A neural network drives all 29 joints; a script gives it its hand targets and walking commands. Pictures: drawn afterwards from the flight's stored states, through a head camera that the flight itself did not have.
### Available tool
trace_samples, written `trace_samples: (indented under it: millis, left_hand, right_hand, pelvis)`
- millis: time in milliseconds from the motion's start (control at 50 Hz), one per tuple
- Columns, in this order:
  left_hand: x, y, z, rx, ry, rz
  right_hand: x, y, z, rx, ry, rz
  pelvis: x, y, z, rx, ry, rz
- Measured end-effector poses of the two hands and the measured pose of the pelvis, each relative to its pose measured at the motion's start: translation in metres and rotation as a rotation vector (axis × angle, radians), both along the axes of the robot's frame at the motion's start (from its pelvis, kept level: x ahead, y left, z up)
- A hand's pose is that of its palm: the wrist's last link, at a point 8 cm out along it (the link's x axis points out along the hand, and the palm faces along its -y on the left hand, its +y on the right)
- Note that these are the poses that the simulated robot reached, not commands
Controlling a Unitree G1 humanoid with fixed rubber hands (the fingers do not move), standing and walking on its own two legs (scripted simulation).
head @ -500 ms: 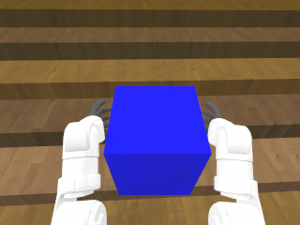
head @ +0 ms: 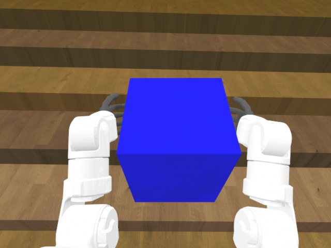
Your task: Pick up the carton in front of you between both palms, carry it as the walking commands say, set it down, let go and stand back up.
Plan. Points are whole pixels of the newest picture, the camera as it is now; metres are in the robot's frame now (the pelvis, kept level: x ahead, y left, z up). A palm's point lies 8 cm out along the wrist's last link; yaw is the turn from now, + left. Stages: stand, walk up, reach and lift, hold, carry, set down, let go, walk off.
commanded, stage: carry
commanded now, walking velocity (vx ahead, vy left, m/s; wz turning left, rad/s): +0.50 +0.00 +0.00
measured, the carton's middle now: (175, 144) +0.35 +0.01 +0.10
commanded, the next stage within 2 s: none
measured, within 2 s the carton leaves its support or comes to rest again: neither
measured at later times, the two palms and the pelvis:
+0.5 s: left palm (134, 21) +0.61 +0.14 +0.29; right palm (248, 31) +0.57 -0.15 +0.30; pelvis +0.22 +0.06 +0.13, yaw -2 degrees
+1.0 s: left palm out of the picture +0.86 +0.21 +0.42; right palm out of the picture +0.91 -0.08 +0.42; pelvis +0.51 +0.00 +0.26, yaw +2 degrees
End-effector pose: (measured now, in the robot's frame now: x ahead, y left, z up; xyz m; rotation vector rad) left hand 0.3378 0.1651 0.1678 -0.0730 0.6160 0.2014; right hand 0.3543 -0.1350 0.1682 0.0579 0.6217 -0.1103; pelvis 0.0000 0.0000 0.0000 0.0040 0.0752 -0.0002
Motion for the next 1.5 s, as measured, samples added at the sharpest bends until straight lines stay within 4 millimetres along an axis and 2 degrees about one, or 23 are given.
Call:
trace_samples:
  millis: [80, 140, 220, 280, 340, 420, 480, 540, 620, 700, 780, 820, 900, 980, 1060, 1140, 1200, 1280, 1320, 1400, 1500]
  left_hand:
    - [0.026, 0.012, 0.002, 0.012, 0.002, 0.026]
    - [0.055, 0.02, 0.006, 0.011, 0.0, 0.036]
    - [0.113, 0.019, 0.009, -0.007, 0.002, 0.011]
    - [0.162, 0.005, 0.014, -0.044, 0.01, -0.073]
    - [0.196, -0.012, 0.032, -0.06, 0.014, -0.139]
    - [0.232, -0.023, 0.075, -0.057, -0.003, -0.161]
    - [0.263, -0.022, 0.114, -0.062, -0.063, -0.168]
    - [0.295, -0.016, 0.147, -0.073, -0.114, -0.16]
    - [0.337, -0.003, 0.174, -0.089, -0.115, -0.118]
    - [0.384, 0.012, 0.186, -0.09, -0.07, -0.062]
    - [0.428, 0.03, 0.19, -0.059, 0.001, 0.032]
    - [0.442, 0.039, 0.193, -0.034, 0.037, 0.081]
    - [0.469, 0.051, 0.205, -0.022, 0.083, 0.127]
    - [0.513, 0.051, 0.237, -0.032, 0.033, 0.125]
    - [0.567, 0.046, 0.279, -0.01, -0.05, 0.093]
    - [0.622, 0.044, 0.308, 0.013, -0.064, 0.045]
    - [0.67, 0.044, 0.318, 0.013, -0.038, 0.012]
    - [0.742, 0.04, 0.319, -0.017, 0.02, -0.071]
    - [0.774, 0.036, 0.318, -0.042, 0.044, -0.115]
    - [0.81, 0.033, 0.326, -0.099, 0.09, -0.128]
    - [0.857, 0.04, 0.375, -0.076, 0.003, -0.12]
  right_hand:
    - [0.036, 0.013, 0.002, 0.041, 0.002, 0.006]
    - [0.064, 0.02, -0.001, 0.064, 0.001, -0.002]
    - [0.104, 0.019, -0.005, 0.062, 0.004, -0.041]
    - [0.126, 0.006, 0.003, 0.032, 0.011, -0.123]
    - [0.137, -0.009, 0.022, 0.02, 0.016, -0.192]
    - [0.164, -0.019, 0.068, 0.018, 0.0, -0.238]
    - [0.198, -0.018, 0.114, 0.001, -0.058, -0.234]
    - [0.239, -0.013, 0.159, -0.033, -0.109, -0.206]
    - [0.296, 0.0, 0.197, -0.059, -0.111, -0.141]
    - [0.362, 0.014, 0.211, -0.051, -0.068, -0.081]
    - [0.433, 0.031, 0.207, -0.003, 0.004, -0.003]
    - [0.464, 0.042, 0.204, 0.027, 0.041, 0.041]
    - [0.505, 0.055, 0.21, 0.068, 0.086, 0.064]
    - [0.542, 0.054, 0.24, 0.071, 0.036, 0.053]
    - [0.585, 0.047, 0.273, 0.078, -0.048, 0.035]
    - [0.628, 0.045, 0.292, 0.09, -0.062, 0.005]
    - [0.664, 0.045, 0.299, 0.071, -0.036, -0.03]
    - [0.709, 0.041, 0.305, 0.038, 0.021, -0.105]
    - [0.723, 0.038, 0.307, 0.007, 0.047, -0.148]
    - [0.746, 0.036, 0.323, -0.014, 0.093, -0.191]
    - [0.802, 0.043, 0.376, 0.002, 0.008, -0.19]
  pelvis:
    - [0.022, 0.005, 0.005, 0.01, 0.0, -0.015]
    - [0.048, 0.011, 0.01, 0.026, -0.01, -0.022]
    - [0.091, 0.025, 0.018, 0.047, 0.012, -0.018]
    - [0.124, 0.041, 0.034, 0.054, -0.009, -0.011]
    - [0.147, 0.051, 0.063, 0.052, -0.023, -0.012]
    - [0.184, 0.059, 0.105, 0.028, -0.029, -0.029]
    - [0.213, 0.06, 0.127, -0.006, -0.03, -0.037]
    - [0.247, 0.054, 0.139, -0.022, -0.024, -0.029]
    - [0.298, 0.041, 0.149, -0.048, -0.03, -0.011]
    - [0.353, 0.028, 0.157, -0.078, -0.011, -0.006]
    - [0.411, 0.01, 0.173, -0.074, -0.012, 0.011]
    - [0.43, 0.005, 0.188, -0.084, -0.023, 0.011]
    - [0.463, 0.002, 0.224, -0.078, -0.034, 0.012]
    - [0.501, 0.002, 0.254, -0.045, -0.041, 0.027]
    - [0.545, 0.015, 0.27, -0.025, -0.03, 0.025]
    - [0.599, 0.035, 0.283, 0.006, -0.032, 0.01]
    - [0.644, 0.052, 0.293, 0.04, -0.016, 0.009]
    - [0.703, 0.081, 0.309, 0.051, 0.006, -0.002]
    - [0.722, 0.09, 0.321, 0.058, -0.008, 0.004]
    - [0.758, 0.096, 0.36, 0.059, -0.023, -0.003]
    - [0.81, 0.102, 0.398, 0.016, -0.029, -0.021]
